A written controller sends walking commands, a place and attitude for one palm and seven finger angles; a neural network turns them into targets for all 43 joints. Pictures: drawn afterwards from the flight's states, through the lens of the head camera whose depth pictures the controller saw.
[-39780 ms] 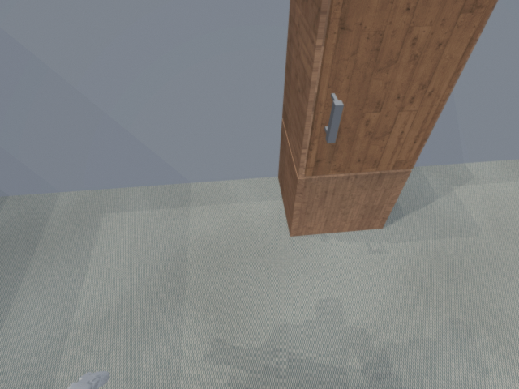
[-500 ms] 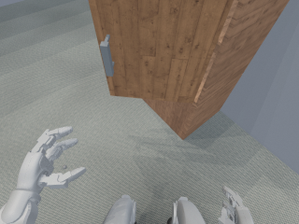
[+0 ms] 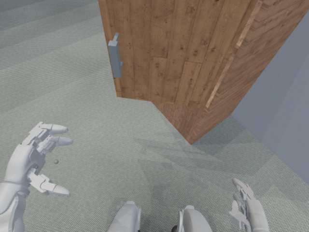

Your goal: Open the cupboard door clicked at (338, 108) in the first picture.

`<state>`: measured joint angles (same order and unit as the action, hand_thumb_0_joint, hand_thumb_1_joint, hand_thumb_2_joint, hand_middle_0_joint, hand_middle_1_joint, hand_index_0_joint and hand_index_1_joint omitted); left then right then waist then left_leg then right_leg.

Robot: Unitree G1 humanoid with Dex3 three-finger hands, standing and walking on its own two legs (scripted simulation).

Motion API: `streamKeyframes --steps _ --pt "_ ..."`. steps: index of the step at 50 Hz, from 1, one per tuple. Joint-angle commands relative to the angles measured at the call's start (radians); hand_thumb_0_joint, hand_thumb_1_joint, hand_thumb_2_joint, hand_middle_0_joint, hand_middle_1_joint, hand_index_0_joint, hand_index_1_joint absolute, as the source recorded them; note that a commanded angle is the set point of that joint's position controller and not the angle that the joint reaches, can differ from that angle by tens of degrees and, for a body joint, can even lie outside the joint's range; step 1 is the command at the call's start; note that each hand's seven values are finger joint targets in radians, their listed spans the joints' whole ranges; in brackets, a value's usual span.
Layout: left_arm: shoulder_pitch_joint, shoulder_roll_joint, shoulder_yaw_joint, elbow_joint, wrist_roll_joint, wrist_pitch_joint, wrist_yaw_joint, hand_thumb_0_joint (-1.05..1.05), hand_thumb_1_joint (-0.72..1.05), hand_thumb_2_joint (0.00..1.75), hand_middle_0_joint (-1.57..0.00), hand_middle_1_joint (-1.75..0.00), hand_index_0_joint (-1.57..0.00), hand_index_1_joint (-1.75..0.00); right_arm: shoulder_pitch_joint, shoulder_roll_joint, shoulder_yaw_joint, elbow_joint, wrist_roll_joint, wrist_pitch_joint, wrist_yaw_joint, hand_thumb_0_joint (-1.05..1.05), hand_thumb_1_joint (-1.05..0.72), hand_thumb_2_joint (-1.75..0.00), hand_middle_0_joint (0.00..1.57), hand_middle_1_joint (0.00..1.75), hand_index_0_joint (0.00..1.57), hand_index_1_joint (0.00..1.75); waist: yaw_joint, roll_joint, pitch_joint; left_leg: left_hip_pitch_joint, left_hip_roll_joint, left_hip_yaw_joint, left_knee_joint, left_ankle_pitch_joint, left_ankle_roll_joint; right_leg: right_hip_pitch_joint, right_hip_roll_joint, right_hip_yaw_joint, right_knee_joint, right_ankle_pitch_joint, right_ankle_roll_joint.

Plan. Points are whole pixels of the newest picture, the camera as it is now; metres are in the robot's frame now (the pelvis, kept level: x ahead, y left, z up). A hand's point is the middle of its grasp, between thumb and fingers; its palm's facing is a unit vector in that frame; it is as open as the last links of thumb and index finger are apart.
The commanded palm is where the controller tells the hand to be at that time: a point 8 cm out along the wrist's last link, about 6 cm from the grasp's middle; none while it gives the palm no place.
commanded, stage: raise the hand with hooked fingers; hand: left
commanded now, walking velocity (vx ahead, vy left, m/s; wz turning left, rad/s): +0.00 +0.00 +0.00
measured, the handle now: (117, 56) +0.63 +0.18 +0.03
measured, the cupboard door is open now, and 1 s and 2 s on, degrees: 45 45 45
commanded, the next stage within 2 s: move the hooked fingers beside the handle in 0.76 s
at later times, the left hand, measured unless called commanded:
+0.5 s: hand (60, 148) +0.29 +0.25 +0.04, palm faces -0.07 -1.00 -0.06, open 13.9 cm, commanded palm +0.27 +0.30 +0.05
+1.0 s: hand (59, 146) +0.29 +0.25 +0.04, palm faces -0.06 -1.00 -0.05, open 13.9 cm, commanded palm +0.29 +0.30 +0.04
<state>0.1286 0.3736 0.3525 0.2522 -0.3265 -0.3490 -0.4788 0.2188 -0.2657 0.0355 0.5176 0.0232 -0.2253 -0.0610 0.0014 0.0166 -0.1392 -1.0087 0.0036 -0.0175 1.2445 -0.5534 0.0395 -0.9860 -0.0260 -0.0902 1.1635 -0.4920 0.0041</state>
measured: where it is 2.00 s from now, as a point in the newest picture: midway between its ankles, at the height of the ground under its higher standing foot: outside the picture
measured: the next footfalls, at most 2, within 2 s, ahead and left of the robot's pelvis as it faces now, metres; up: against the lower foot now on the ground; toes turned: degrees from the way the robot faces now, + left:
none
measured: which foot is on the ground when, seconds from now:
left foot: down 0.00-1.00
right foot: down 0.00-1.00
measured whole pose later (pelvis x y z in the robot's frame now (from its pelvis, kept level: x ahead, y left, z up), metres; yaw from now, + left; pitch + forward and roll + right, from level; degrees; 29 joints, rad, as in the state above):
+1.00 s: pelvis +0.00 -0.01 +0.00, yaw +0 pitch +19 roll -3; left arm -0.05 0.41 0.42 0.44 -0.36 -0.37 -0.57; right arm 0.25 -0.29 0.04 0.54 0.03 -0.20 -0.08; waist -0.01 0.02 -0.14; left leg -1.03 0.01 -0.02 1.25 -0.55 0.02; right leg -1.02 -0.01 -0.09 1.19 -0.50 -0.01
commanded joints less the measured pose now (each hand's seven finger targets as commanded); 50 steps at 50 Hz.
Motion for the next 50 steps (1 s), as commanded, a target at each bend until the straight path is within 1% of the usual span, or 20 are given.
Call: streamKeyframes --steps 1,2,5,9,13,15,16,17,18,21,22,23,27,30,34,36,39,43,46,50 --pt "-0.165 0.239 0.137 -0.197 -0.051 -0.066 -0.034 0.0 -0.5 0.3 -0.3 -1.2 -0.3 -1.2 0.035 -0.171 -0.082 -0.113 0.008 -0.051 -0.018 0.0 -0.9 -0.9 0.2 0.3 0.2 0.3 -0.004 0.083 -0.327 0.256 0.001 -0.061 -0.206 0.376 -0.045 0.168 0.054 0.014 -0.112 0.195 -0.043" --pt "-0.16 0.243 0.147 -0.197 -0.055 -0.069 -0.042 0.0 -0.5 0.3 -0.3 -1.2 -0.3 -1.2 0.037 -0.169 -0.082 -0.112 0.009 -0.051 -0.017 0.0 -0.9 -0.9 0.2 0.3 0.2 0.3 0.001 0.109 -0.348 0.271 0.001 -0.053 -0.202 0.401 -0.044 0.174 0.051 0.021 -0.114 0.214 -0.041" --pt "-0.156 0.246 0.166 -0.151 -0.068 -0.07 -0.051 0.0 -0.5 0.3 -0.3 -1.2 -0.3 -1.2 0.035 -0.167 -0.082 -0.106 0.01 -0.047 -0.016 0.0 -0.9 -0.9 0.2 0.3 0.2 0.3 -0.002 0.063 -0.337 0.242 0.002 -0.047 -0.193 0.392 -0.036 0.186 0.05 0.021 -0.116 0.224 -0.035" --pt "-0.192 0.262 0.18 -0.075 -0.077 -0.056 -0.078 0.0 -0.5 0.3 -0.3 -1.2 -0.3 -1.2 0.036 -0.17 -0.079 -0.099 0.013 -0.04 -0.015 0.0 -0.9 -0.9 0.2 0.3 0.2 0.3 -0.005 0.081 -0.318 0.2 -0.001 -0.034 -0.186 0.361 -0.03 0.189 0.046 0.033 -0.12 0.217 -0.034" --pt "-0.227 0.296 0.198 -0.036 -0.081 -0.041 -0.103 0.0 -0.5 0.3 -0.3 -1.2 -0.3 -1.2 0.047 -0.178 -0.081 -0.1 0.016 -0.033 -0.016 0.0 -0.9 -0.9 0.2 0.3 0.2 0.3 -0.008 0.062 -0.334 0.191 0.001 -0.029 -0.182 0.364 -0.023 0.208 0.045 0.043 -0.127 0.229 -0.033" --pt "-0.205 0.27 0.18 -0.042 -0.087 -0.043 -0.113 0.0 -0.5 0.3 -0.3 -1.2 -0.3 -1.2 0.05 -0.176 -0.085 -0.108 0.019 -0.034 -0.015 0.0 -0.9 -0.9 0.2 0.3 0.2 0.3 -0.008 0.046 -0.34 0.191 -0.001 -0.022 -0.183 0.356 -0.018 0.219 0.044 0.051 -0.138 0.229 -0.029" --pt "-0.22 0.275 0.178 -0.061 -0.092 -0.048 -0.117 0.0 -0.5 0.3 -0.3 -1.2 -0.3 -1.2 0.049 -0.175 -0.083 -0.114 0.017 -0.037 -0.013 0.0 -0.9 -0.9 0.2 0.3 0.2 0.3 -0.002 0.07 -0.354 0.194 -0.001 -0.022 -0.177 0.378 -0.017 0.227 0.047 0.051 -0.126 0.246 -0.036" --pt "-0.213 0.286 0.194 -0.071 -0.096 -0.052 -0.117 0.0 -0.5 0.3 -0.3 -1.2 -0.3 -1.2 0.053 -0.174 -0.085 -0.112 0.017 -0.036 -0.011 0.0 -0.9 -0.9 0.2 0.3 0.2 0.3 0.001 0.061 -0.378 0.207 -0.001 -0.021 -0.177 0.388 -0.018 0.238 0.045 0.054 -0.13 0.258 -0.032" --pt "-0.204 0.285 0.189 -0.074 -0.093 -0.056 -0.114 0.0 -0.5 0.3 -0.3 -1.2 -0.3 -1.2 0.052 -0.173 -0.085 -0.113 0.017 -0.035 -0.009 0.0 -0.9 -0.9 0.2 0.3 0.2 0.3 0.001 0.081 -0.368 0.207 -0.001 -0.018 -0.18 0.384 -0.018 0.235 0.043 0.057 -0.133 0.253 -0.032" --pt "-0.204 0.301 0.211 -0.062 -0.094 -0.068 -0.095 0.0 -0.5 0.3 -0.3 -1.2 -0.3 -1.2 0.053 -0.174 -0.086 -0.114 0.014 -0.033 -0.009 0.0 -0.9 -0.9 0.2 0.3 0.2 0.3 -0.004 0.034 -0.329 0.165 0.0 -0.018 -0.174 0.346 -0.016 0.228 0.048 0.058 -0.133 0.216 -0.033" --pt "-0.206 0.3 0.214 -0.046 -0.091 -0.068 -0.092 0.0 -0.5 0.3 -0.3 -1.2 -0.3 -1.2 0.05 -0.171 -0.083 -0.114 0.014 -0.028 -0.007 0.0 -0.9 -0.9 0.2 0.3 0.2 0.3 -0.001 0.053 -0.319 0.154 -0.002 -0.011 -0.18 0.316 -0.017 0.226 0.044 0.065 -0.141 0.19 -0.031" --pt "-0.207 0.292 0.211 -0.035 -0.09 -0.07 -0.085 0.0 -0.5 0.3 -0.3 -1.2 -0.3 -1.2 0.051 -0.171 -0.082 -0.115 0.016 -0.024 -0.008 0.0 -0.9 -0.9 0.2 0.3 0.2 0.3 -0.005 0.04 -0.298 0.144 -0.003 -0.012 -0.184 0.295 -0.016 0.22 0.043 0.063 -0.146 0.171 -0.03" --pt "-0.234 0.304 0.214 -0.051 -0.086 -0.08 -0.083 0.0 -0.5 0.3 -0.3 -1.2 -0.3 -1.2 0.05 -0.17 -0.081 -0.122 0.015 -0.019 -0.011 0.0 -0.9 -0.9 0.2 0.3 0.2 0.3 -0.005 0.055 -0.32 0.148 -0.002 -0.01 -0.186 0.275 -0.014 0.23 0.043 0.076 -0.151 0.147 -0.03" --pt "-0.219 0.283 0.185 -0.061 -0.076 -0.085 -0.086 0.0 -0.5 0.3 -0.3 -1.2 -0.3 -1.2 0.05 -0.168 -0.082 -0.12 0.018 -0.022 -0.013 0.0 -0.9 -0.9 0.2 0.3 0.2 0.3 -0.008 0.096 -0.317 0.178 -0.002 -0.012 -0.197 0.278 -0.015 0.208 0.042 0.068 -0.151 0.15 -0.031" --pt "-0.229 0.284 0.186 -0.045 -0.084 -0.083 -0.096 0.0 -0.5 0.3 -0.3 -1.2 -0.3 -1.2 0.049 -0.172 -0.08 -0.12 0.019 -0.021 -0.016 0.0 -0.9 -0.9 0.2 0.3 0.2 0.3 -0.017 0.046 -0.302 0.157 -0.001 -0.017 -0.193 0.252 -0.012 0.211 0.044 0.07 -0.16 0.128 -0.028" --pt "-0.251 0.296 0.19 -0.047 -0.085 -0.083 -0.097 0.0 -0.5 0.3 -0.3 -1.2 -0.3 -1.2 0.048 -0.173 -0.077 -0.122 0.017 -0.021 -0.019 0.0 -0.9 -0.9 0.2 0.3 0.2 0.3 -0.014 0.085 -0.291 0.157 -0.003 -0.018 -0.194 0.248 -0.014 0.193 0.047 0.065 -0.151 0.116 -0.035" --pt "-0.242 0.286 0.188 -0.032 -0.083 -0.08 -0.094 0.0 -0.5 0.3 -0.3 -1.2 -0.3 -1.2 0.045 -0.171 -0.076 -0.123 0.02 -0.019 -0.02 0.0 -0.9 -0.9 0.2 0.3 0.2 0.3 -0.013 0.055 -0.284 0.157 -0.002 -0.02 -0.203 0.23 -0.014 0.193 0.044 0.062 -0.159 0.1 -0.03" --pt "-0.243 0.281 0.18 -0.032 -0.081 -0.079 -0.1 0.0 -0.5 0.3 -0.3 -1.2 -0.3 -1.2 0.047 -0.173 -0.076 -0.127 0.019 -0.02 -0.02 0.0 -0.9 -0.9 0.2 0.3 0.2 0.3 -0.013 0.061 -0.296 0.177 -0.001 -0.025 -0.206 0.242 -0.017 0.182 0.047 0.054 -0.15 0.112 -0.032" --pt "-0.398 0.277 0.147 -0.042 -0.071 -0.087 -0.092 0.0 -0.5 0.3 -0.3 -1.2 -0.3 -1.2 0.049 -0.178 -0.073 -0.104 0.015 -0.027 -0.03 0.0 -0.9 -0.9 0.2 0.3 0.2 0.3 -0.041 0.087 -0.287 0.181 0.003 -0.037 -0.19 0.231 -0.018 0.13 0.051 0.048 -0.131 0.103 -0.036" --pt "-0.494 0.263 0.112 0.027 -0.04 -0.078 -0.078 0.0 -0.5 0.3 -0.3 -1.2 -0.3 -1.2 0.062 -0.184 -0.073 -0.082 0.017 -0.029 -0.038 0.0 -0.9 -0.9 0.2 0.3 0.2 0.3 -0.054 0.083 -0.286 0.189 0.004 -0.047 -0.198 0.187 -0.022 0.08 0.044 0.044 -0.129 0.071 -0.032"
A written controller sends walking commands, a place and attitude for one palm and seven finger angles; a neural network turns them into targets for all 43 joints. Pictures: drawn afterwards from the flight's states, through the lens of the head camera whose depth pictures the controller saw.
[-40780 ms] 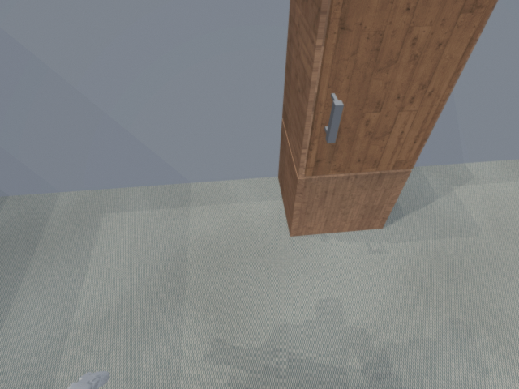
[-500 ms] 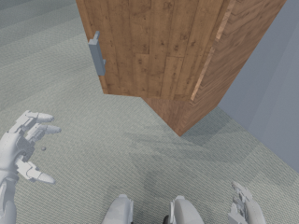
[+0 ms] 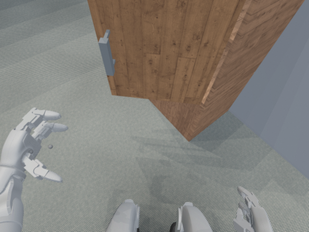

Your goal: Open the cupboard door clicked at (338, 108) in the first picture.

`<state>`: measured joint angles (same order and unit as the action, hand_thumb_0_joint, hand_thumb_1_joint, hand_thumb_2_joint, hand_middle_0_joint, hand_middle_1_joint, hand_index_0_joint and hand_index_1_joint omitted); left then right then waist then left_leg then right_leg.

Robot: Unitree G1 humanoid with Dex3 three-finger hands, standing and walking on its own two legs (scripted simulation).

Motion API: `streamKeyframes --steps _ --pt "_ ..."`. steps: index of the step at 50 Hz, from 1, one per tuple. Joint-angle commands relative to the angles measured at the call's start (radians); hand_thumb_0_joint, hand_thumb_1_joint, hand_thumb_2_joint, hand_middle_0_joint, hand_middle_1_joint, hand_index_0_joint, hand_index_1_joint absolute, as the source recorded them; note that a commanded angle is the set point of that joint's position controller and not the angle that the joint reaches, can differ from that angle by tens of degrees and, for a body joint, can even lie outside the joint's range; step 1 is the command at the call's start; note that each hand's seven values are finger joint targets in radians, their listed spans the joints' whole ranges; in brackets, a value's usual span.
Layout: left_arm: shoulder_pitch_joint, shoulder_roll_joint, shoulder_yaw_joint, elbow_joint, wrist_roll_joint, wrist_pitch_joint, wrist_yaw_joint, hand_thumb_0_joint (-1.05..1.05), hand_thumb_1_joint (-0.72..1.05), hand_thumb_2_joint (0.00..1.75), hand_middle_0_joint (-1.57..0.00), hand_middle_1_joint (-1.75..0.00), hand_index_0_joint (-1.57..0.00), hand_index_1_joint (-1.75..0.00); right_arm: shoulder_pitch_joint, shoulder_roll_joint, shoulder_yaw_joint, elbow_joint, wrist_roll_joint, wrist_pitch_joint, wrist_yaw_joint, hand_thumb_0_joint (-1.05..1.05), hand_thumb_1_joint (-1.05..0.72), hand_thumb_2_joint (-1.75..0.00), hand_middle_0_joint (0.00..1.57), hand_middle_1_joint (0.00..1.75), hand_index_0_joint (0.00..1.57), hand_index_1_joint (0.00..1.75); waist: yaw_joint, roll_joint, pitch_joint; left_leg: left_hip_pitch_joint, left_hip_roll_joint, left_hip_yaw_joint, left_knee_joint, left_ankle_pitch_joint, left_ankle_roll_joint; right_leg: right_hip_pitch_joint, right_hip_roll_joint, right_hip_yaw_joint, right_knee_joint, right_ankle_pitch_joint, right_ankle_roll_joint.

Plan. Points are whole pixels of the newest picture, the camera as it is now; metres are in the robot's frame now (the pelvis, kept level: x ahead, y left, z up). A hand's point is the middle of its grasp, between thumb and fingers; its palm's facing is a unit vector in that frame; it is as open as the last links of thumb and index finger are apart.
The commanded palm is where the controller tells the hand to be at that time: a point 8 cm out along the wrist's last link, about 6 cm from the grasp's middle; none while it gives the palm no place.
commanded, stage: move the hooked fingers beside the handle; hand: left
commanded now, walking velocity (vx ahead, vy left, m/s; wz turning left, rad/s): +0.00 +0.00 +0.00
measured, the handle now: (109, 53) +0.63 +0.19 +0.03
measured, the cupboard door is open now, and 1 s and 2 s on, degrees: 45 45 45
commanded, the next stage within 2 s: none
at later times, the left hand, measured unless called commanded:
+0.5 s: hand (64, 110) +0.40 +0.27 +0.04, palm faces -0.06 -1.00 -0.03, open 13.9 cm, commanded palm +0.39 +0.31 +0.04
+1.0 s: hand (75, 85) +0.48 +0.26 +0.04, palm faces -0.07 -1.00 -0.03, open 13.9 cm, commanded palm +0.48 +0.30 +0.04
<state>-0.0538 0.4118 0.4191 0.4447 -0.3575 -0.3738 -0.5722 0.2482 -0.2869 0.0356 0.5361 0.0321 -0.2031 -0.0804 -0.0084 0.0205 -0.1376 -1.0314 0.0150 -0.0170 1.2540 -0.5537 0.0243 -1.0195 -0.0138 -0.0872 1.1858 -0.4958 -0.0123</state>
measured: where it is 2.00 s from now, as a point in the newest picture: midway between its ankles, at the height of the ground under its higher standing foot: outside the picture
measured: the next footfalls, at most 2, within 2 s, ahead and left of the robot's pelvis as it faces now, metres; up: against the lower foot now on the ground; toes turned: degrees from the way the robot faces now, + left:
none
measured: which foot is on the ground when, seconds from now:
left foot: down 0.00-1.00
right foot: down 0.00-1.00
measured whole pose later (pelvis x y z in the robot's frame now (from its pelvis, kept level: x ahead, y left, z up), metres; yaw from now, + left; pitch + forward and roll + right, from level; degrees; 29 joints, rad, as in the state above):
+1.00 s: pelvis -0.01 +0.01 -0.02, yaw -2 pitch +26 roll -5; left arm -0.82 0.65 0.50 1.13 -0.14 -0.40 -0.52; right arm 0.31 -0.30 0.06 0.61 0.00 -0.02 -0.04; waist -0.14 0.02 -0.12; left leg -1.23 0.03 -0.01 1.32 -0.56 0.04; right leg -1.21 0.00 -0.08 1.23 -0.48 0.00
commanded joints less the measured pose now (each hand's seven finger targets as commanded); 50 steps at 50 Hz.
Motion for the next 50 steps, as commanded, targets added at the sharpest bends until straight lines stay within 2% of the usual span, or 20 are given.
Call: streamKeyframes --steps 1,3,6,7,9,10,14,18,21,24,27,30,32,36,38,40,42,45,46,50 --pt "-0.353 0.233 0.045 -0.149 -0.011 -0.048 0.015 0.0 -0.5 0.3 -0.3 -1.2 -0.3 -1.2 0.035 -0.165 -0.07 -0.098 0.007 -0.05 -0.021 0.0 -0.9 -0.9 0.2 0.3 0.2 0.3 -0.046 0.073 -0.287 0.199 -0.008 -0.046 -0.2 0.194 -0.005 0.118 0.035 0.042 -0.148 0.079 -0.02" --pt "-0.381 0.284 0.078 -0.11 0.009 -0.035 0.018 0.0 -0.5 0.3 -0.3 -1.2 -0.3 -1.2 0.041 -0.169 -0.071 -0.09 0.007 -0.04 -0.023 0.0 -0.9 -0.9 0.2 0.3 0.2 0.3 -0.036 0.084 -0.324 0.214 -0.006 -0.045 -0.202 0.209 -0.007 0.127 0.03 0.044 -0.148 0.091 -0.02" --pt "-0.393 0.309 0.093 -0.109 0.017 -0.022 0.026 0.0 -0.5 0.3 -0.3 -1.2 -0.3 -1.2 0.048 -0.167 -0.07 -0.1 0.004 -0.03 -0.017 0.0 -0.9 -0.9 0.2 0.3 0.2 0.3 -0.013 0.112 -0.393 0.252 -0.005 -0.044 -0.202 0.299 -0.014 0.165 0.029 0.043 -0.137 0.154 -0.025" --pt "-0.387 0.324 0.116 -0.114 0.016 -0.021 0.03 0.0 -0.5 0.3 -0.3 -1.2 -0.3 -1.2 0.054 -0.166 -0.071 -0.097 0.003 -0.023 -0.013 0.0 -0.9 -0.9 0.2 0.3 0.2 0.3 -0.006 0.098 -0.431 0.271 -0.004 -0.044 -0.2 0.346 -0.016 0.186 0.029 0.044 -0.135 0.194 -0.022" --pt "-0.374 0.343 0.139 -0.089 0.017 -0.018 0.041 0.0 -0.5 0.3 -0.3 -1.2 -0.3 -1.2 0.052 -0.161 -0.07 -0.1 0.002 -0.009 -0.005 0.0 -0.9 -0.9 0.2 0.3 0.2 0.3 0.002 0.1 -0.427 0.25 -0.003 -0.035 -0.2 0.369 -0.017 0.216 0.026 0.046 -0.134 0.224 -0.019" --pt "-0.373 0.325 0.13 -0.067 0.017 -0.013 0.046 0.0 -0.5 0.3 -0.3 -1.2 -0.3 -1.2 0.052 -0.158 -0.069 -0.102 0.003 -0.003 0.0 0.0 -0.9 -0.9 0.2 0.3 0.2 0.3 -0.003 0.087 -0.417 0.236 -0.004 -0.031 -0.199 0.363 -0.014 0.219 0.028 0.047 -0.136 0.226 -0.017" --pt "-0.463 0.335 0.134 0.058 0.031 -0.01 0.051 0.0 -0.5 0.3 -0.3 -1.2 -0.3 -1.2 0.077 -0.167 -0.068 -0.077 0.002 0.021 0.005 0.0 -0.9 -0.9 0.2 0.3 0.2 0.3 -0.035 0.045 -0.359 0.168 0.0 -0.023 -0.185 0.31 -0.006 0.191 0.032 0.05 -0.138 0.207 -0.011" --pt "-0.573 0.315 0.084 0.086 0.05 -0.035 0.026 0.0 -0.5 0.3 -0.3 -1.2 -0.3 -1.2 0.1 -0.173 -0.073 -0.064 0.001 0.031 0.008 0.0 -0.9 -0.9 0.2 0.3 0.2 0.3 -0.054 0.084 -0.391 0.214 0.004 -0.028 -0.18 0.344 -0.006 0.163 0.035 0.051 -0.133 0.227 -0.016" --pt "-0.665 0.346 0.09 0.115 0.054 -0.061 0.013 0.0 -0.5 0.3 -0.3 -1.2 -0.3 -1.2 0.12 -0.18 -0.075 -0.044 -0.001 0.039 0.005 0.0 -0.9 -0.9 0.2 0.3 0.2 0.3 -0.069 0.072 -0.411 0.221 0.006 -0.034 -0.163 0.371 -0.004 0.151 0.04 0.051 -0.123 0.241 -0.02" --pt "-0.696 0.383 0.122 0.158 0.061 -0.074 0.008 0.0 -0.5 0.3 -0.3 -1.2 -0.3 -1.2 0.136 -0.184 -0.079 -0.027 -0.005 0.052 0.008 0.0 -0.9 -0.9 0.2 0.3 0.2 0.3 -0.058 0.088 -0.451 0.246 0.007 -0.039 -0.158 0.397 -0.008 0.147 0.037 0.053 -0.12 0.253 -0.018" --pt "-0.778 0.436 0.149 0.203 0.078 -0.081 0.016 0.0 -0.5 0.3 -0.3 -1.2 -0.3 -1.2 0.143 -0.186 -0.075 -0.011 -0.009 0.067 0.009 0.0 -0.9 -0.9 0.2 0.3 0.2 0.3 -0.06 0.119 -0.445 0.242 0.009 -0.042 -0.153 0.395 -0.011 0.127 0.038 0.051 -0.114 0.243 -0.021" --pt "-0.825 0.437 0.136 0.267 0.102 -0.075 0.03 0.0 -0.5 0.3 -0.3 -1.2 -0.3 -1.2 0.151 -0.186 -0.071 -0.009 -0.01 0.083 0.014 0.0 -0.9 -0.9 0.2 0.3 0.2 0.3 -0.071 0.119 -0.435 0.225 0.009 -0.045 -0.152 0.381 -0.008 0.114 0.038 0.048 -0.11 0.234 -0.019" --pt "-0.859 0.493 0.173 0.285 0.111 -0.08 0.031 0.0 -0.5 0.3 -0.3 -1.2 -0.3 -1.2 0.166 -0.192 -0.072 -0.007 -0.014 0.093 0.015 0.0 -0.9 -0.9 0.2 0.3 0.2 0.3 -0.069 0.117 -0.474 0.226 0.012 -0.042 -0.135 0.411 -0.007 0.123 0.041 0.051 -0.1 0.261 -0.019" --pt "-0.899 0.492 0.159 0.316 0.121 -0.088 0.025 0.0 -0.5 0.3 -0.3 -1.2 -0.3 -1.2 0.182 -0.194 -0.071 -0.009 -0.017 0.114 0.023 0.0 -0.9 -0.9 0.2 0.3 0.2 0.3 -0.074 0.145 -0.503 0.259 0.014 -0.053 -0.127 0.462 -0.01 0.103 0.045 0.046 -0.089 0.275 -0.022" --pt "-0.944 0.469 0.127 0.353 0.133 -0.083 0.022 0.0 -0.5 0.3 -0.3 -1.2 -0.3 -1.2 0.187 -0.195 -0.07 0.002 -0.017 0.126 0.027 0.0 -0.9 -0.9 0.2 0.3 0.2 0.3 -0.094 0.148 -0.492 0.266 0.019 -0.058 -0.125 0.448 -0.011 0.065 0.045 0.041 -0.093 0.259 -0.017" --pt "-0.992 0.476 0.117 0.413 0.148 -0.074 0.027 0.0 -0.5 0.3 -0.3 -1.2 -0.3 -1.2 0.194 -0.2 -0.067 0.011 -0.016 0.137 0.026 0.0 -0.9 -0.9 0.2 0.3 0.2 0.3 -0.113 0.136 -0.436 0.234 0.02 -0.064 -0.128 0.394 -0.008 0.031 0.045 0.037 -0.099 0.219 -0.016" --pt "-1.046 0.476 0.106 0.431 0.156 -0.074 0.032 0.0 -0.5 0.3 -0.3 -1.2 -0.3 -1.2 0.203 -0.203 -0.065 0.014 -0.018 0.146 0.025 0.0 -0.9 -0.9 0.2 0.3 0.2 0.3 -0.122 0.148 -0.446 0.251 0.021 -0.073 -0.129 0.392 -0.01 0.0 0.046 0.032 -0.098 0.201 -0.017" --pt "-1.11 0.513 0.115 0.454 0.175 -0.077 0.048 0.0 -0.5 0.3 -0.3 -1.2 -0.3 -1.2 0.214 -0.21 -0.062 0.023 -0.024 0.157 0.023 0.0 -0.9 -0.9 0.2 0.3 0.2 0.3 -0.138 0.144 -0.459 0.237 0.02 -0.08 -0.119 0.371 -0.008 -0.017 0.045 0.032 -0.092 0.186 -0.016" --pt "-1.142 0.517 0.111 0.445 0.178 -0.086 0.053 0.0 -0.5 0.3 -0.3 -1.2 -0.3 -1.2 0.219 -0.209 -0.059 0.021 -0.027 0.158 0.022 0.0 -0.9 -0.9 0.2 0.3 0.2 0.3 -0.139 0.173 -0.476 0.253 0.02 -0.088 -0.115 0.386 -0.011 -0.039 0.047 0.027 -0.08 0.182 -0.021" --pt "-1.212 0.597 0.146 0.528 0.205 -0.078 0.078 0.0 -0.5 0.3 -0.3 -1.2 -0.3 -1.2 0.228 -0.217 -0.045 0.028 -0.03 0.173 0.021 0.0 -0.9 -0.9 0.2 0.3 0.2 0.3 -0.161 0.144 -0.464 0.173 0.018 -0.082 -0.095 0.329 0.0 -0.029 0.049 0.036 -0.082 0.163 -0.014"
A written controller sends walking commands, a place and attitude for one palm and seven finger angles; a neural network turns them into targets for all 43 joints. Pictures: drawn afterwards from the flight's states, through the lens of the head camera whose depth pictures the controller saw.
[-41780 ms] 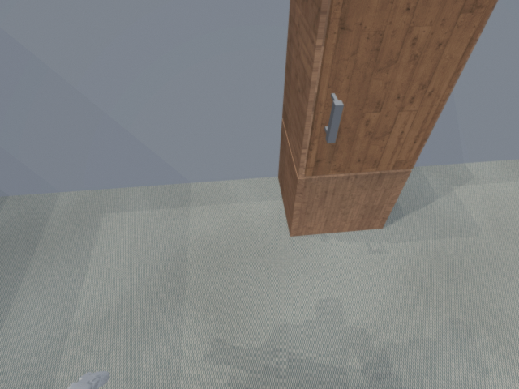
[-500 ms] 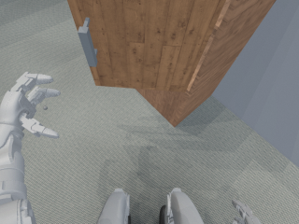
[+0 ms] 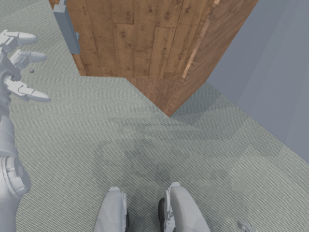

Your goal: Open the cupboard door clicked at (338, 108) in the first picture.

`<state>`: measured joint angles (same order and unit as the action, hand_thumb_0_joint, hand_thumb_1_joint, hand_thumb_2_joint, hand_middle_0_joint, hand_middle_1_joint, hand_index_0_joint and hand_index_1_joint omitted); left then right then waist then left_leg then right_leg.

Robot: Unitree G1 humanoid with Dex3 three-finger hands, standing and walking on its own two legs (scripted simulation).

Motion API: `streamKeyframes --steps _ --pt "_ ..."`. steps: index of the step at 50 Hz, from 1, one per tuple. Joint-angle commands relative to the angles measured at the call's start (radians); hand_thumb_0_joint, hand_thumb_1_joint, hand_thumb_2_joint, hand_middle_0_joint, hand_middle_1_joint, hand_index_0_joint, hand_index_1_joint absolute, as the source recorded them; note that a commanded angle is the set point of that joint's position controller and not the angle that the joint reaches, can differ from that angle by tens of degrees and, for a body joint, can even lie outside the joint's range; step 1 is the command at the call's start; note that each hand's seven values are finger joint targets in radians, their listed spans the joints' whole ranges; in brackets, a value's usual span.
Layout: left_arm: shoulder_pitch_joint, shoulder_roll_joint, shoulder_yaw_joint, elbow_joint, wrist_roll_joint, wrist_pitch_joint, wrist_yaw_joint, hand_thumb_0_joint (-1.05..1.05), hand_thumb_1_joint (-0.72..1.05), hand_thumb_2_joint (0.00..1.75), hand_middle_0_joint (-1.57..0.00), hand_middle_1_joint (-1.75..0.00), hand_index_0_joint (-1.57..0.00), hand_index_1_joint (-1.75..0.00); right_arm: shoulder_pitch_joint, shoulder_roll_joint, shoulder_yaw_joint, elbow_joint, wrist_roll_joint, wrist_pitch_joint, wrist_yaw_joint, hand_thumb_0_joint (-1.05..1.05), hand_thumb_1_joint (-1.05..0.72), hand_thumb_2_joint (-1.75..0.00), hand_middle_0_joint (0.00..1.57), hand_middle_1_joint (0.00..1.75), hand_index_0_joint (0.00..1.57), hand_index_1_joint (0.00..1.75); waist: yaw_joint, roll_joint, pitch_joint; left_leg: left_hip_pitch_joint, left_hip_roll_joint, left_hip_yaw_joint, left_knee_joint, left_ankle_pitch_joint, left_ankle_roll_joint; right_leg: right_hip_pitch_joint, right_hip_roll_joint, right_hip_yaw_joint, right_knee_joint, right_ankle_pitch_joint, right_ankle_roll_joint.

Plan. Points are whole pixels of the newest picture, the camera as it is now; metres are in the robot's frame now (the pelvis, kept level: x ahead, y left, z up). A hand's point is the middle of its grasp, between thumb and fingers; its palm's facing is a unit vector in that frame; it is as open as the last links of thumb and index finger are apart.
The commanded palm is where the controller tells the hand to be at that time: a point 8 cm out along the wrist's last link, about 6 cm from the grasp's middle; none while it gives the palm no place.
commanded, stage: move the hooked fingers beside the handle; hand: left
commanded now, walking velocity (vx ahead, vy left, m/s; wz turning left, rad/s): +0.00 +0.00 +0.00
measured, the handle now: (69, 25) +0.63 +0.21 +0.05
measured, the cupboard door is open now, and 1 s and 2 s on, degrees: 45 45 45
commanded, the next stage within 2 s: slide the fingers in behind the handle in 1.26 s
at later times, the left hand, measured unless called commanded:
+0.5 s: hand (41, 37) +0.58 +0.26 +0.06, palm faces -0.01 -1.00 -0.04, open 13.9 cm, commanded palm +0.57 +0.29 +0.05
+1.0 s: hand (38, 41) +0.57 +0.27 +0.05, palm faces -0.03 -1.00 -0.02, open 13.9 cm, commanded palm +0.57 +0.28 +0.05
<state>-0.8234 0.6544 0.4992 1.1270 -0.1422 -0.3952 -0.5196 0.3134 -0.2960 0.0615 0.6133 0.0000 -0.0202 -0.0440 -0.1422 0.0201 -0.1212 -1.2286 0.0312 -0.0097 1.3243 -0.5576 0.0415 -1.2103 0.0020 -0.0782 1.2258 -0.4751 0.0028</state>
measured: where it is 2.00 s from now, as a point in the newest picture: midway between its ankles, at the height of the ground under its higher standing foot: outside the picture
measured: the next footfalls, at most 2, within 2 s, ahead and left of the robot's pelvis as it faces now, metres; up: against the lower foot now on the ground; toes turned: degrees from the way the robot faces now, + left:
none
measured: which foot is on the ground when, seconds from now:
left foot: down 0.00-1.00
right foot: down 0.00-1.00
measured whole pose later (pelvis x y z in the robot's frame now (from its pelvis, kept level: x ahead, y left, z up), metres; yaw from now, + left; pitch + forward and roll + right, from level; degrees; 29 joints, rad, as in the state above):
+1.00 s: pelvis +0.02 +0.00 -0.01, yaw -2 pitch +33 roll -8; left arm -1.10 0.87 0.51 1.25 -0.03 -0.25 -0.50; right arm 0.37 -0.28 0.11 0.57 -0.03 0.08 -0.02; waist -0.25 0.04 -0.11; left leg -1.35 0.05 -0.05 1.35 -0.59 0.04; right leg -1.30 0.03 -0.11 1.20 -0.48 0.01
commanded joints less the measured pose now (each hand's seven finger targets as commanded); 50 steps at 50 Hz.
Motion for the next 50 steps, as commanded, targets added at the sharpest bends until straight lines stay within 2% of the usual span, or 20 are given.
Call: streamKeyframes --steps 1,5,7,11,12,13,16,18,22,23,28,31,35,36,37,39,43,45,47,50 --pt "-0.48 0.37 0.065 -0.159 -0.005 -0.059 0.027 0.0 -0.5 0.3 -0.3 -1.2 -0.3 -1.2 0.165 -0.208 -0.067 -0.051 -0.001 -0.008 -0.016 0.0 -0.9 -0.9 0.2 0.3 0.2 0.3 -0.034 0.159 -0.493 0.364 0.0 -0.089 -0.156 0.332 -0.015 0.157 0.035 0.027 -0.112 0.143 -0.032" --pt "-0.524 0.419 0.068 -0.147 0.029 -0.044 0.034 0.0 -0.5 0.3 -0.3 -1.2 -0.3 -1.2 0.185 -0.214 -0.059 -0.051 -0.008 0.009 -0.011 0.0 -0.9 -0.9 0.2 0.3 0.2 0.3 -0.04 0.236 -0.553 0.403 0.005 -0.097 -0.142 0.393 -0.021 0.137 0.034 0.024 -0.101 0.17 -0.032" --pt "-0.536 0.444 0.073 -0.113 0.039 -0.031 0.031 0.0 -0.5 0.3 -0.3 -1.2 -0.3 -1.2 0.195 -0.217 -0.053 -0.054 -0.008 0.019 -0.01 0.0 -0.9 -0.9 0.2 0.3 0.2 0.3 -0.053 0.214 -0.545 0.388 0.011 -0.099 -0.131 0.403 -0.018 0.127 0.038 0.021 -0.097 0.177 -0.029" --pt "-0.592 0.455 0.069 -0.102 0.043 -0.005 0.027 0.0 -0.5 0.3 -0.3 -1.2 -0.3 -1.2 0.217 -0.217 -0.047 -0.057 -0.011 0.034 -0.008 0.0 -0.9 -0.9 0.2 0.3 0.2 0.3 -0.074 0.228 -0.577 0.382 0.013 -0.103 -0.112 0.435 -0.013 0.126 0.042 0.019 -0.089 0.206 -0.027" --pt "-0.605 0.502 0.097 -0.107 0.049 -0.001 0.027 0.0 -0.5 0.3 -0.3 -1.2 -0.3 -1.2 0.224 -0.224 -0.047 -0.053 -0.013 0.041 -0.01 0.0 -0.9 -0.9 0.2 0.3 0.2 0.3 -0.07 0.233 -0.591 0.383 0.017 -0.103 -0.109 0.444 -0.014 0.133 0.041 0.02 -0.09 0.214 -0.024" --pt "-0.607 0.491 0.079 -0.096 0.057 0.007 0.026 0.0 -0.5 0.3 -0.3 -1.2 -0.3 -1.2 0.23 -0.222 -0.044 -0.053 -0.012 0.046 -0.007 0.0 -0.9 -0.9 0.2 0.3 0.2 0.3 -0.073 0.25 -0.593 0.388 0.016 -0.106 -0.11 0.454 -0.016 0.127 0.042 0.019 -0.09 0.215 -0.025" --pt "-0.683 0.507 0.067 -0.065 0.071 0.024 0.035 0.0 -0.5 0.3 -0.3 -1.2 -0.3 -1.2 0.24 -0.221 -0.032 -0.05 -0.014 0.05 -0.009 0.0 -0.9 -0.9 0.2 0.3 0.2 0.3 -0.108 0.228 -0.542 0.341 0.019 -0.109 -0.1 0.412 -0.006 0.103 0.047 0.017 -0.091 0.197 -0.023" --pt "-0.709 0.543 0.079 -0.081 0.094 0.025 0.044 0.0 -0.5 0.3 -0.3 -1.2 -0.3 -1.2 0.256 -0.225 -0.032 -0.048 -0.019 0.057 -0.008 0.0 -0.9 -0.9 0.2 0.3 0.2 0.3 -0.102 0.267 -0.59 0.369 0.02 -0.114 -0.096 0.439 -0.012 0.099 0.046 0.014 -0.086 0.203 -0.025" --pt "-0.788 0.546 0.055 -0.069 0.111 0.031 0.055 0.0 -0.5 0.3 -0.3 -1.2 -0.3 -1.2 0.275 -0.224 -0.021 -0.037 -0.027 0.065 -0.005 0.0 -0.9 -0.9 0.2 0.3 0.2 0.3 -0.136 0.311 -0.596 0.388 0.027 -0.123 -0.075 0.471 -0.014 0.055 0.049 0.008 -0.077 0.215 -0.026" --pt "-0.779 0.569 0.07 -0.058 0.117 0.037 0.056 0.0 -0.5 0.3 -0.3 -1.2 -0.3 -1.2 0.281 -0.225 -0.021 -0.039 -0.029 0.069 -0.005 0.0 -0.9 -0.9 0.2 0.3 0.2 0.3 -0.131 0.314 -0.603 0.384 0.027 -0.122 -0.072 0.479 -0.014 0.063 0.049 0.008 -0.076 0.222 -0.025" --pt "-0.652 0.568 0.075 -0.036 0.128 0.081 0.039 0.0 -0.5 0.3 -0.3 -1.2 -0.3 -1.2 0.296 -0.222 -0.017 -0.067 -0.03 0.095 0.003 0.0 -0.9 -0.9 0.2 0.3 0.2 0.3 -0.104 0.313 -0.614 0.387 0.03 -0.117 -0.077 0.55 -0.015 0.097 0.051 -0.001 -0.07 0.274 -0.024" --pt "-0.662 0.563 0.083 -0.071 0.12 0.082 0.037 0.0 -0.5 0.3 -0.3 -1.2 -0.3 -1.2 0.301 -0.218 -0.022 -0.071 -0.031 0.102 0.006 0.0 -0.9 -0.9 0.2 0.3 0.2 0.3 -0.112 0.294 -0.602 0.385 0.034 -0.119 -0.075 0.545 -0.011 0.09 0.055 0.001 -0.072 0.281 -0.025" --pt "-0.694 0.654 0.172 -0.179 0.09 0.048 0.04 0.0 -0.5 0.3 -0.3 -1.2 -0.3 -1.2 0.302 -0.221 -0.029 -0.066 -0.031 0.102 0.011 0.0 -0.9 -0.9 0.2 0.3 0.2 0.3 -0.096 0.304 -0.696 0.398 0.031 -0.109 -0.072 0.568 -0.01 0.173 0.06 0.014 -0.076 0.328 -0.021" --pt "-0.716 0.68 0.187 -0.218 0.091 0.032 0.041 0.0 -0.5 0.3 -0.3 -1.2 -0.3 -1.2 0.305 -0.221 -0.031 -0.061 -0.031 0.1 0.014 0.0 -0.9 -0.9 0.2 0.3 0.2 0.3 -0.091 0.34 -0.707 0.44 0.036 -0.12 -0.077 0.603 -0.017 0.158 0.06 0.012 -0.072 0.331 -0.027" --pt "-0.7 0.645 0.168 -0.23 0.09 0.029 0.04 0.0 -0.5 0.3 -0.3 -1.2 -0.3 -1.2 0.306 -0.218 -0.035 -0.059 -0.03 0.1 0.021 0.0 -0.9 -0.9 0.2 0.3 0.2 0.3 -0.084 0.38 -0.734 0.488 0.035 -0.123 -0.08 0.641 -0.025 0.145 0.06 0.012 -0.077 0.334 -0.027" --pt "-0.65 0.597 0.14 -0.202 0.098 0.037 0.039 0.0 -0.5 0.3 -0.3 -1.2 -0.3 -1.2 0.305 -0.213 -0.037 -0.046 -0.029 0.103 0.028 0.0 -0.9 -0.9 0.2 0.3 0.2 0.3 -0.084 0.393 -0.682 0.534 0.042 -0.131 -0.09 0.686 -0.036 0.102 0.059 0.002 -0.091 0.318 -0.026" --pt "-0.603 0.458 0.039 -0.103 0.096 0.087 0.027 0.0 -0.5 0.3 -0.3 -1.2 -0.3 -1.2 0.308 -0.21 -0.039 -0.037 -0.026 0.11 0.025 0.0 -0.9 -0.9 0.2 0.3 0.2 0.3 -0.118 0.338 -0.549 0.519 0.046 -0.135 -0.11 0.631 -0.027 0.041 0.06 -0.011 -0.12 0.27 -0.021" --pt "-0.608 0.444 0.026 -0.064 0.089 0.104 0.021 0.0 -0.5 0.3 -0.3 -1.2 -0.3 -1.2 0.305 -0.214 -0.037 -0.041 -0.025 0.109 0.017 0.0 -0.9 -0.9 0.2 0.3 0.2 0.3 -0.137 0.266 -0.512 0.442 0.039 -0.126 -0.109 0.555 -0.013 0.064 0.062 -0.01 -0.121 0.266 -0.019" --pt "-0.653 0.439 0.019 -0.074 0.08 0.09 0.019 0.0 -0.5 0.3 -0.3 -1.2 -0.3 -1.2 0.306 -0.214 -0.035 -0.04 -0.027 0.104 0.012 0.0 -0.9 -0.9 0.2 0.3 0.2 0.3 -0.142 0.279 -0.52 0.452 0.038 -0.129 -0.106 0.557 -0.015 0.048 0.061 -0.009 -0.117 0.262 -0.022" --pt "-0.669 0.469 0.049 -0.124 0.078 0.047 0.038 0.0 -0.5 0.3 -0.3 -1.2 -0.3 -1.2 0.301 -0.21 -0.037 -0.043 -0.032 0.101 0.014 0.0 -0.9 -0.9 0.2 0.3 0.2 0.3 -0.123 0.318 -0.573 0.476 0.035 -0.128 -0.097 0.605 -0.026 0.064 0.061 -0.005 -0.104 0.284 -0.028"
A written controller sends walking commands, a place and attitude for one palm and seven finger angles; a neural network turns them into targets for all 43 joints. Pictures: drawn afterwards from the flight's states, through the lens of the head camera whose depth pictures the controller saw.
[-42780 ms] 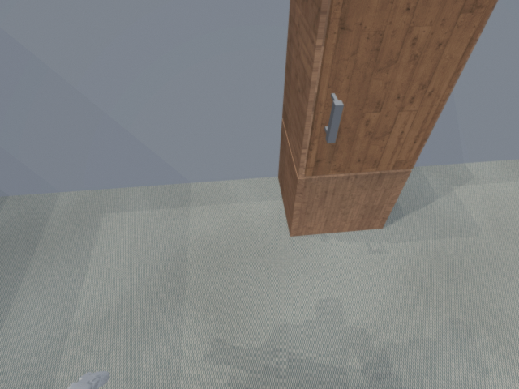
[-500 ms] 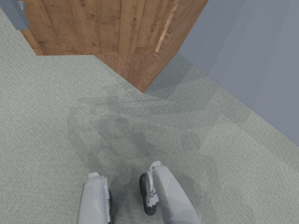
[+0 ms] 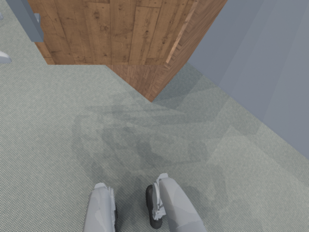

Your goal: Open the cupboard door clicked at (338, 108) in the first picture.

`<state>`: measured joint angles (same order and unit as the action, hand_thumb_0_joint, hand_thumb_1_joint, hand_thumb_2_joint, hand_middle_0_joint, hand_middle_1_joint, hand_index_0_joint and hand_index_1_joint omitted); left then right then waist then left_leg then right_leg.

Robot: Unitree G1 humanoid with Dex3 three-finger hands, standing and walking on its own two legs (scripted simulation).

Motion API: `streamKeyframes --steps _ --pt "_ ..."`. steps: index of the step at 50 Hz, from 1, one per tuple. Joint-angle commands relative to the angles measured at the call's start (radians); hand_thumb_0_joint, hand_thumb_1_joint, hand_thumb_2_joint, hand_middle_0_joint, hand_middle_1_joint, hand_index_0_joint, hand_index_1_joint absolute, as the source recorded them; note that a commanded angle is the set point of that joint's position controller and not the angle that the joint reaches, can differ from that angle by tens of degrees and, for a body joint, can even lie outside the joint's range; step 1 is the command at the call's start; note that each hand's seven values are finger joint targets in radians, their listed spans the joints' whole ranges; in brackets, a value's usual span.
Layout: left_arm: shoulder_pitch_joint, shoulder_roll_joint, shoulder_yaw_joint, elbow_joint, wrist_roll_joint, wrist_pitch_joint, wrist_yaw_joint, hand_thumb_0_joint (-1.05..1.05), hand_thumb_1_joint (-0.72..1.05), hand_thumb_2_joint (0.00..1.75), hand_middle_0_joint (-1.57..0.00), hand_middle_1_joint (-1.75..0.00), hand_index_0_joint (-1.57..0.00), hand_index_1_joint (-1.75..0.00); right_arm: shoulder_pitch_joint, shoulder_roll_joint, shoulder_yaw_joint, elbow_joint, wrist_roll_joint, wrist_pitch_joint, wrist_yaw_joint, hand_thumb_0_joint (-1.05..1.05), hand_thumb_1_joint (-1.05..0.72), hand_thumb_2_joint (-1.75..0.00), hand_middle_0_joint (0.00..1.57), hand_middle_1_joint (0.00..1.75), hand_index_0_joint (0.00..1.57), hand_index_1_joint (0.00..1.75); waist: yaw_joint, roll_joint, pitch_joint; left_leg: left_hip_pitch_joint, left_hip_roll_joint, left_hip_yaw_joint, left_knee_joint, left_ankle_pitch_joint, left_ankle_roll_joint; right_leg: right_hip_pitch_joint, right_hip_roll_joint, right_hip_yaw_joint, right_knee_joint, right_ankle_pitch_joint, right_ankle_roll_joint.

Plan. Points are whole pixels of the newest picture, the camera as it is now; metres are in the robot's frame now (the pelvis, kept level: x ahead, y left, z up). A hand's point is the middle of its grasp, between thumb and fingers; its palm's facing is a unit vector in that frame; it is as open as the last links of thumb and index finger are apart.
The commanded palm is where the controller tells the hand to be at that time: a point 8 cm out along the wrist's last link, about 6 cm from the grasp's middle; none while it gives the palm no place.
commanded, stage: move the hooked fingers beside the handle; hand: left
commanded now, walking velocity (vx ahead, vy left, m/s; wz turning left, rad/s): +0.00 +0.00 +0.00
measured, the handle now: (25, 5) +0.60 +0.23 +0.06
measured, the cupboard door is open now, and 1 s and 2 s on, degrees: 45 45 45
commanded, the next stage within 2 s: slide the fingers in behind the handle in 0.26 s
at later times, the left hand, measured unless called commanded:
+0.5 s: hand out of the picture +0.54 +0.28 +0.06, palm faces +0.02 -1.00 -0.05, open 13.9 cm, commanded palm +0.54 +0.29 +0.05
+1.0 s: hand (11, 27) +0.55 +0.24 +0.06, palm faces +0.02 -1.00 -0.02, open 13.9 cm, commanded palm +0.54 +0.26 +0.05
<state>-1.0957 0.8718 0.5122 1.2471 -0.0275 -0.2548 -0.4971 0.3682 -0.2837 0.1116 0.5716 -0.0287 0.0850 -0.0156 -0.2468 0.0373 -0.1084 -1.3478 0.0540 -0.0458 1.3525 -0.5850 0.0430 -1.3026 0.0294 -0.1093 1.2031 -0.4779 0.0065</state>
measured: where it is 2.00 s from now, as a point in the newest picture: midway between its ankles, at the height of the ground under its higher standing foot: (133, 221)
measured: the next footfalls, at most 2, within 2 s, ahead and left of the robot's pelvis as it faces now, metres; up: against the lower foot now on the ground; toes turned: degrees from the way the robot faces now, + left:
none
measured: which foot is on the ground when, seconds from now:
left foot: down 0.00-1.00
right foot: down 0.00-1.00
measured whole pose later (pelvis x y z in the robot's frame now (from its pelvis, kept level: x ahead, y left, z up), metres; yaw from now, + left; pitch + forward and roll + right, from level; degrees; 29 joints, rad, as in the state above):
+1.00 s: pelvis -0.01 -0.01 +0.00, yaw +0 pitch +32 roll -7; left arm -1.08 0.76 0.49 1.22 -0.03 -0.31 -0.39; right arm 0.37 -0.27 0.10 0.59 -0.03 0.07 0.00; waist -0.25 0.04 -0.11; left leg -1.33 0.06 -0.03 1.35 -0.57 0.04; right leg -1.30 0.03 -0.10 1.22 -0.47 0.00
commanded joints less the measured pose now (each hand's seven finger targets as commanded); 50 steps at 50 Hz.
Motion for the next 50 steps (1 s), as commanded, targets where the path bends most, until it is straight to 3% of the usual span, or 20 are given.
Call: streamKeyframes --steps 1,4,7,10,14,18,20,22,24,26,29,31,33,40,42,44,46,50 --pt "-0.405 0.261 0.047 -0.26 -0.034 -0.112 0.024 0.0 -0.5 0.3 -0.3 -1.2 -0.3 -1.2 0.246 -0.22 -0.089 0.0 -0.005 -0.006 -0.011 0.0 -0.9 -0.9 0.2 0.3 0.2 0.3 -0.013 0.325 -0.594 0.619 0.014 -0.096 -0.121 0.66 -0.033 0.142 0.035 0.028 -0.076 0.29 -0.037" --pt "-0.372 0.294 0.084 -0.271 -0.029 -0.136 0.045 0.0 -0.5 0.3 -0.3 -1.2 -0.3 -1.2 0.239 -0.22 -0.091 -0.004 -0.007 0.0 -0.004 0.0 -0.9 -0.9 0.2 0.3 0.2 0.3 0.006 0.337 -0.615 0.642 0.015 -0.093 -0.123 0.699 -0.042 0.171 0.032 0.029 -0.076 0.306 -0.036" --pt "-0.331 0.264 0.062 -0.246 -0.016 -0.125 0.049 0.0 -0.5 0.3 -0.3 -1.2 -0.3 -1.2 0.235 -0.217 -0.089 -0.01 -0.003 0.008 0.0 0.0 -0.9 -0.9 0.2 0.3 0.2 0.3 0.013 0.34 -0.605 0.658 0.016 -0.097 -0.13 0.715 -0.044 0.159 0.03 0.026 -0.077 0.297 -0.035" --pt "-0.345 0.258 0.052 -0.238 -0.017 -0.106 0.049 0.0 -0.5 0.3 -0.3 -1.2 -0.3 -1.2 0.228 -0.219 -0.089 -0.015 -0.001 0.011 -0.003 0.0 -0.9 -0.9 0.2 0.3 0.2 0.3 -0.002 0.293 -0.579 0.607 0.013 -0.087 -0.136 0.633 -0.029 0.183 0.031 0.028 -0.087 0.285 -0.028" --pt "-0.4 0.308 0.085 -0.253 -0.027 -0.119 0.046 0.0 -0.5 0.3 -0.3 -1.2 -0.3 -1.2 0.223 -0.222 -0.084 -0.012 0.0 0.006 -0.01 0.0 -0.9 -0.9 0.2 0.3 0.2 0.3 -0.01 0.254 -0.603 0.54 0.006 -0.077 -0.123 0.56 -0.017 0.223 0.032 0.038 -0.08 0.286 -0.027" --pt "-0.395 0.332 0.093 -0.224 -0.023 -0.131 0.04 0.0 -0.5 0.3 -0.3 -1.2 -0.3 -1.2 0.22 -0.222 -0.078 -0.009 0.003 -0.002 -0.009 0.0 -0.9 -0.9 0.2 0.3 0.2 0.3 -0.006 0.271 -0.606 0.514 0.003 -0.074 -0.118 0.537 -0.016 0.226 0.034 0.043 -0.075 0.273 -0.03" --pt "-0.387 0.293 0.055 -0.206 -0.018 -0.119 0.035 0.0 -0.5 0.3 -0.3 -1.2 -0.3 -1.2 0.22 -0.219 -0.076 -0.007 0.004 -0.001 -0.009 0.0 -0.9 -0.9 0.2 0.3 0.2 0.3 -0.014 0.263 -0.584 0.497 0.003 -0.072 -0.121 0.516 -0.012 0.223 0.033 0.042 -0.077 0.264 -0.029" --pt "-0.372 0.235 0.013 -0.189 -0.019 -0.107 0.025 0.0 -0.5 0.3 -0.3 -1.2 -0.3 -1.2 0.223 -0.219 -0.079 -0.003 0.005 -0.002 -0.008 0.0 -0.9 -0.9 0.2 0.3 0.2 0.3 -0.015 0.297 -0.577 0.544 0.007 -0.08 -0.126 0.529 -0.019 0.172 0.032 0.033 -0.079 0.246 -0.031" --pt "-0.378 0.226 0.003 -0.164 -0.02 -0.086 0.022 0.0 -0.5 0.3 -0.3 -1.2 -0.3 -1.2 0.225 -0.222 -0.078 -0.005 0.006 -0.001 -0.011 0.0 -0.9 -0.9 0.2 0.3 0.2 0.3 -0.026 0.268 -0.554 0.517 0.007 -0.082 -0.125 0.493 -0.014 0.157 0.033 0.031 -0.079 0.227 -0.028" --pt "-0.403 0.243 0.02 -0.171 -0.028 -0.08 0.025 0.0 -0.5 0.3 -0.3 -1.2 -0.3 -1.2 0.233 -0.224 -0.077 -0.005 0.006 -0.004 -0.016 0.0 -0.9 -0.9 0.2 0.3 0.2 0.3 -0.031 0.243 -0.554 0.496 0.005 -0.085 -0.124 0.48 -0.008 0.169 0.033 0.032 -0.077 0.229 -0.029" --pt "-0.451 0.255 0.028 -0.22 -0.032 -0.089 0.042 0.0 -0.5 0.3 -0.3 -1.2 -0.3 -1.2 0.231 -0.222 -0.078 -0.003 0.002 -0.011 -0.018 0.0 -0.9 -0.9 0.2 0.3 0.2 0.3 -0.027 0.271 -0.597 0.495 0.004 -0.075 -0.117 0.477 -0.008 0.185 0.03 0.04 -0.077 0.236 -0.027" --pt "-0.457 0.276 0.047 -0.269 -0.022 -0.112 0.059 0.0 -0.5 0.3 -0.3 -1.2 -0.3 -1.2 0.238 -0.221 -0.082 0.001 -0.003 -0.012 -0.011 0.0 -0.9 -0.9 0.2 0.3 0.2 0.3 -0.011 0.322 -0.641 0.554 0.007 -0.088 -0.118 0.532 -0.022 0.166 0.031 0.036 -0.062 0.247 -0.036" --pt "-0.436 0.279 0.062 -0.286 -0.019 -0.125 0.076 0.0 -0.5 0.3 -0.3 -1.2 -0.3 -1.2 0.236 -0.218 -0.084 0.002 -0.005 -0.011 -0.004 0.0 -0.9 -0.9 0.2 0.3 0.2 0.3 0.001 0.336 -0.659 0.585 0.008 -0.089 -0.121 0.565 -0.029 0.177 0.031 0.035 -0.066 0.26 -0.036" --pt "-0.347 0.216 0.038 -0.269 -0.017 -0.099 0.094 0.0 -0.5 0.3 -0.3 -1.2 -0.3 -1.2 0.23 -0.21 -0.089 -0.007 0.0 -0.005 0.007 0.0 -0.9 -0.9 0.2 0.3 0.2 0.3 0.012 0.294 -0.619 0.556 0.006 -0.07 -0.143 0.547 -0.02 0.241 0.032 0.041 -0.089 0.284 -0.031" --pt "-0.35 0.187 0.022 -0.275 -0.021 -0.102 0.097 0.0 -0.5 0.3 -0.3 -1.2 -0.3 -1.2 0.231 -0.209 -0.091 -0.004 0.001 -0.004 0.006 0.0 -0.9 -0.9 0.2 0.3 0.2 0.3 0.004 0.286 -0.608 0.575 0.008 -0.077 -0.151 0.545 -0.022 0.219 0.032 0.036 -0.091 0.27 -0.031" --pt "-0.377 0.164 0.011 -0.261 -0.032 -0.104 0.105 0.0 -0.5 0.3 -0.3 -1.2 -0.3 -1.2 0.228 -0.209 -0.092 0.003 0.001 -0.009 0.003 0.0 -0.9 -0.9 0.2 0.3 0.2 0.3 -0.013 0.236 -0.57 0.524 0.006 -0.071 -0.151 0.49 -0.014 0.226 0.032 0.04 -0.101 0.253 -0.027" --pt "-0.408 0.122 -0.012 -0.244 -0.036 -0.115 0.113 0.0 -0.5 0.3 -0.3 -1.2 -0.3 -1.2 0.232 -0.204 -0.094 0.01 0.0 -0.016 0.002 0.0 -0.9 -0.9 0.2 0.3 0.2 0.3 -0.029 0.235 -0.543 0.527 0.004 -0.077 -0.151 0.475 -0.012 0.194 0.033 0.04 -0.102 0.239 -0.03" --pt "-0.395 0.139 0.004 -0.238 -0.031 -0.14 0.128 0.0 -0.5 0.3 -0.3 -1.2 -0.3 -1.2 0.235 -0.204 -0.094 0.015 -0.005 -0.02 0.004 0.0 -0.9 -0.9 0.2 0.3 0.2 0.3 -0.013 0.245 -0.576 0.53 0.0 -0.071 -0.147 0.51 -0.018 0.223 0.031 0.043 -0.094 0.263 -0.033"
